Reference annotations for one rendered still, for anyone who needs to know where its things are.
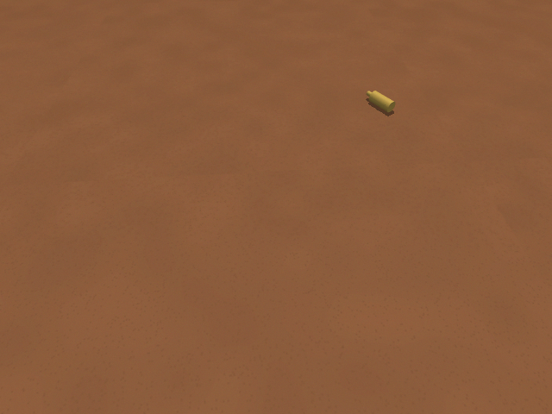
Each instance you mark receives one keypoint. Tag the bottle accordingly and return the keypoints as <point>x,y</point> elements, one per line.
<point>380,100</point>

